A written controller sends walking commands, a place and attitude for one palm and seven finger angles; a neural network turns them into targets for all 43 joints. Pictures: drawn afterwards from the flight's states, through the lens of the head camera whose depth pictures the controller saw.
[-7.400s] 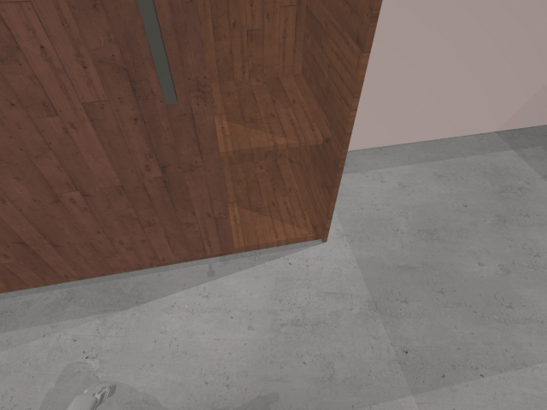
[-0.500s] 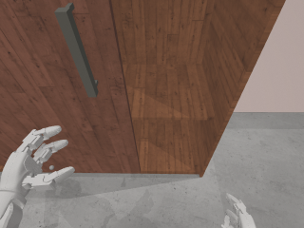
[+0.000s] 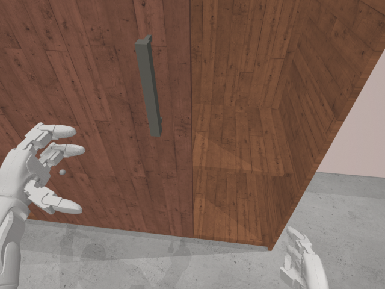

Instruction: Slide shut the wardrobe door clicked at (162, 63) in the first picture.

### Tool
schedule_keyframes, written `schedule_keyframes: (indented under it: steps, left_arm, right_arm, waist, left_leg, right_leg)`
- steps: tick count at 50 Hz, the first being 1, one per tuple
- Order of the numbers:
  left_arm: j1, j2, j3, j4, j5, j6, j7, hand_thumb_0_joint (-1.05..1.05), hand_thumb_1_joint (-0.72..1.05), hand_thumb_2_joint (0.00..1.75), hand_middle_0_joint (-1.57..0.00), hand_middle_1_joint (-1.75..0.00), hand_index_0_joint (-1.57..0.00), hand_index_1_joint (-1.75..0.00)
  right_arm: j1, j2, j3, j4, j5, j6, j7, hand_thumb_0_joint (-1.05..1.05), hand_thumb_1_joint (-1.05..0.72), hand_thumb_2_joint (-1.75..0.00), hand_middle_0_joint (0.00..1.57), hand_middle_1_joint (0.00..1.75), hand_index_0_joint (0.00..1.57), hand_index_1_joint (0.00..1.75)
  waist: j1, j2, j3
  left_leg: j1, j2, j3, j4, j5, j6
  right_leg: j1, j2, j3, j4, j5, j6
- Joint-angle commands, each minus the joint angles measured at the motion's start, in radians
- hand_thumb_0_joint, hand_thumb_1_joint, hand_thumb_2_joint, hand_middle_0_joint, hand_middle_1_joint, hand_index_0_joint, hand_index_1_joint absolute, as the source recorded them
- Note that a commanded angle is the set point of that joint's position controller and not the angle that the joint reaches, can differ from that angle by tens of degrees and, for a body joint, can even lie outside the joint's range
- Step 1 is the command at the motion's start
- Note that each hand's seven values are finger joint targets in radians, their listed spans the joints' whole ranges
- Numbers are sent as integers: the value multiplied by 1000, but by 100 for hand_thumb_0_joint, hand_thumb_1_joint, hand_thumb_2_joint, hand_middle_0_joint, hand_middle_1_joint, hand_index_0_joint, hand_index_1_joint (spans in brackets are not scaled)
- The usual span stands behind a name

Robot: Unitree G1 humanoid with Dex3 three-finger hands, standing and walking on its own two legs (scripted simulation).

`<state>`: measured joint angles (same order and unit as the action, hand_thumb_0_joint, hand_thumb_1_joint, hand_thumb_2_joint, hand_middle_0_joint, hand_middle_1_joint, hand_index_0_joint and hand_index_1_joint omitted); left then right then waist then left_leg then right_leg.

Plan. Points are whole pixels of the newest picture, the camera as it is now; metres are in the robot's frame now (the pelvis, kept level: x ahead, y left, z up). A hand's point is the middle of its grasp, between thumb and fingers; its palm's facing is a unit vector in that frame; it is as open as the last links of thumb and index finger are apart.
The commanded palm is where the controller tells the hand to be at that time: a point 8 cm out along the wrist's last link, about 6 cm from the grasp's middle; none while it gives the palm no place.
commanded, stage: raise the hand with hooked fingers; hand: left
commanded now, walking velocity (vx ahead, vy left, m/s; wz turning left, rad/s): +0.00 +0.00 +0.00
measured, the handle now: (152, 89) +0.52 +0.17 +0.17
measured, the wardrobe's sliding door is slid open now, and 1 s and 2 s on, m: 0.39 0.39 0.39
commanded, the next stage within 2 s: move the hooked fingers beside the handle in 0.76 s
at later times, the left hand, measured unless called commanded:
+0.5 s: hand (75, 153) +0.28 +0.24 +0.19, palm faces +0.01 -0.99 -0.11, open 14.0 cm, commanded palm +0.24 +0.30 +0.20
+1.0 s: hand (76, 137) +0.30 +0.24 +0.21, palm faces +0.09 -0.99 -0.08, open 14.0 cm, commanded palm +0.27 +0.29 +0.20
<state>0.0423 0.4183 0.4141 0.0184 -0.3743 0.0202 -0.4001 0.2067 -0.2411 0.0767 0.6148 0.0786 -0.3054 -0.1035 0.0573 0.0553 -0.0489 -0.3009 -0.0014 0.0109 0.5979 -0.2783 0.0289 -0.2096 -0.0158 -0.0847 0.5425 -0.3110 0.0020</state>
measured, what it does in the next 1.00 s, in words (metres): stands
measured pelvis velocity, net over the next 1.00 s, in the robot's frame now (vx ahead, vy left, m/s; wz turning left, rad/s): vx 0.02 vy -0.04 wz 0.00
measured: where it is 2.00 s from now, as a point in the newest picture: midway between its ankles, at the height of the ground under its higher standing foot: outside the picture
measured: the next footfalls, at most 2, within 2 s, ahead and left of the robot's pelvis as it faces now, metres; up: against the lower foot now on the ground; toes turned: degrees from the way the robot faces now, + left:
none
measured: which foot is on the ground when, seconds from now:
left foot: down 0.00-1.00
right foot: down 0.00-1.00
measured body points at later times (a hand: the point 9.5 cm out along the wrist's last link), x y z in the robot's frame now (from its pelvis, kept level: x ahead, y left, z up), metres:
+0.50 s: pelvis +0.00 -0.01 +0.01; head -0.01 -0.04 +0.46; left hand +0.27 +0.30 +0.19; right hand +0.18 -0.25 -0.07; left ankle +0.03 +0.10 -0.73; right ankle -0.01 -0.12 -0.73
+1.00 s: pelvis +0.02 -0.04 +0.01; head +0.00 -0.07 +0.45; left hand +0.29 +0.30 +0.21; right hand +0.21 -0.27 -0.07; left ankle +0.03 +0.10 -0.73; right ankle -0.01 -0.12 -0.73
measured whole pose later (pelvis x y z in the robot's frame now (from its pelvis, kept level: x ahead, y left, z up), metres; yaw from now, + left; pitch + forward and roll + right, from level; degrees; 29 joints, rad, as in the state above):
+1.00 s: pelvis +0.02 -0.04 +0.01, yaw +0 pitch -1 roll +0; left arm -0.13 0.47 0.51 0.16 -0.36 0.12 -0.44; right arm 0.20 -0.27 0.06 0.65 0.09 -0.26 -0.11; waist 0.05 0.07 -0.05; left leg -0.22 0.03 0.00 0.50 -0.26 -0.02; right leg -0.15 0.02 -0.09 0.48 -0.31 -0.04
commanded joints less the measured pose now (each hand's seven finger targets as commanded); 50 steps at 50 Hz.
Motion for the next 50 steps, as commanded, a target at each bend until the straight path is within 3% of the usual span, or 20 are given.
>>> schedule_keyframes:
  steps: [1,4,5,8,13,15,17,20,22,25,29,31,35,39,41,42,45,46,47,50]
  left_arm:
    - [-294,236,62,-191,4,47,-17,0,-50,30,-30,-120,-30,-120]
    - [-384,314,140,-297,5,4,0,0,-50,30,-30,-120,-30,-120]
    - [-396,347,165,-324,4,-15,9,0,-50,30,-30,-120,-30,-120]
    - [-421,351,187,-255,0,-29,6,0,-50,30,-30,-120,-30,-120]
    - [-453,332,138,7,6,98,-37,0,-50,30,-30,-120,-30,-120]
    - [-410,277,84,70,8,145,-59,0,-50,30,-30,-120,-30,-120]
    - [-404,281,67,34,12,166,-78,0,-50,30,-30,-120,-30,-120]
    - [-429,332,116,-152,6,114,-64,0,-50,30,-30,-120,-30,-120]
    - [-441,396,197,-243,1,57,-41,0,-50,30,-30,-120,-30,-120]
    - [-411,451,288,-263,-8,-6,5,0,-50,30,-30,-120,-30,-120]
    - [-413,357,219,-118,-2,31,9,0,-50,30,-30,-120,-30,-120]
    - [-400,318,163,-31,4,79,-7,0,-50,30,-30,-120,-30,-120]
    - [-424,281,81,-36,7,126,-52,0,-50,30,-30,-120,-30,-120]
    - [-436,376,186,-164,-4,67,-55,0,-50,30,-30,-120,-30,-120]
    - [-426,407,242,-181,-18,26,-40,0,-50,30,-30,-120,-30,-120]
    - [-413,404,256,-163,-22,14,-35,0,-50,30,-30,-120,-30,-120]
    - [-422,398,254,-105,-16,18,-20,0,-50,30,-30,-120,-30,-120]
    - [-432,361,215,-55,-12,35,-23,0,-50,30,-30,-120,-30,-120]
    - [-455,371,208,-16,-4,50,-25,0,-50,30,-30,-120,-30,-120]
    - [-498,315,115,56,10,94,-47,0,-50,30,-30,-120,-30,-120]
  right_arm:
    - [-97,-143,-50,-161,7,-35,-11,0,-90,-90,20,30,20,30]
    - [-112,-131,-43,-166,-3,-43,-15,0,-90,-90,20,30,20,30]
    - [-110,-129,-37,-159,-9,-43,-13,0,-90,-90,20,30,20,30]
    - [-112,-125,-32,-137,-9,-49,-15,0,-90,-90,20,30,20,30]
    - [-110,-150,-35,-110,13,-27,-19,0,-90,-90,20,30,20,30]
    - [-106,-150,-38,-121,19,-15,-13,0,-90,-90,20,30,20,30]
    - [-112,-159,-45,-143,24,-10,-5,0,-90,-90,20,30,20,30]
    - [-136,-144,-45,-169,18,-14,3,0,-90,-90,20,30,20,30]
    - [-137,-139,-48,-171,7,-25,3,0,-90,-90,20,30,20,30]
    - [-123,-135,-47,-144,-7,-35,0,0,-90,-90,20,30,20,30]
    - [-114,-136,-54,-118,4,-36,-4,0,-90,-90,20,30,20,30]
    - [-106,-145,-56,-117,12,-28,-5,0,-90,-90,20,30,20,30]
    - [-111,-149,-58,-140,21,-14,-7,0,-90,-90,20,30,20,30]
    - [-132,-143,-61,-157,13,-19,-6,0,-90,-90,20,30,20,30]
    - [-135,-137,-57,-147,7,-23,-3,0,-90,-90,20,30,20,30]
    - [-134,-133,-56,-140,5,-25,-3,0,-90,-90,20,30,20,30]
    - [-127,-132,-58,-120,5,-21,-5,0,-90,-90,20,30,20,30]
    - [-126,-134,-55,-119,8,-21,-5,0,-90,-90,20,30,20,30]
    - [-117,-141,-57,-110,11,-17,-7,0,-90,-90,20,30,20,30]
    - [-108,-147,-57,-116,17,-2,-12,0,-90,-90,20,30,20,30]
  waist:
    - [-19,32,-68]
    - [-11,40,-187]
    - [-4,64,-196]
    - [-7,97,-176]
    - [-19,46,-30]
    - [-18,-6,-10]
    - [-19,-15,-65]
    - [-10,-2,-168]
    - [-1,40,-235]
    - [13,41,-211]
    - [-8,93,-92]
    - [-17,47,-44]
    - [-28,-20,-89]
    - [-12,-32,-240]
    - [-3,-18,-236]
    - [-2,-38,-230]
    - [-1,18,-167]
    - [-13,15,-119]
    - [-21,20,-91]
    - [-37,-6,-57]
  left_leg:
    - [124,13,-89,-166,64,-4]
    - [210,15,-94,-169,113,-4]
    - [219,12,-91,-172,122,-7]
    - [233,15,-95,-190,127,-13]
    - [152,9,-90,-219,35,-10]
    - [131,5,-85,-210,43,-7]
    - [149,-1,-74,-191,62,-1]
    - [198,-3,-65,-170,130,3]
    - [242,-4,-60,-165,166,4]
    - [222,-1,-51,-168,210,1]
    - [198,-3,-34,-169,198,0]
    - [165,-5,-31,-167,176,2]
    - [173,-9,-26,-135,194,11]
    - [227,-16,-22,-114,260,18]
    - [216,-16,-22,-112,264,16]
    - [214,-14,-19,-111,273,17]
    - [195,-14,-13,-115,270,11]
    - [183,-14,-15,-119,253,12]
    - [175,-12,-16,-122,245,11]
    - [153,-12,-20,-118,213,10]
  right_leg:
    - [-69,39,2,-110,95,-22]
    - [-31,42,2,-112,113,-24]
    - [-14,43,4,-121,114,-27]
    - [-18,43,3,-133,125,-28]
    - [-54,35,9,-170,85,-24]
    - [-49,31,9,-176,89,-25]
    - [-49,30,14,-166,101,-20]
    - [1,28,17,-156,136,-23]
    - [19,32,20,-152,163,-22]
    - [53,34,13,-152,200,-22]
    - [-5,28,21,-160,236,-19]
    - [-17,25,30,-174,234,-14]
    - [-3,15,48,-164,277,-5]
    - [59,15,53,-134,363,3]
    - [74,13,58,-135,375,4]
    - [75,13,54,-131,397,7]
    - [58,10,53,-136,395,2]
    - [20,13,53,-142,384,4]
    - [2,12,52,-147,373,3]
    - [-19,7,63,-156,332,5]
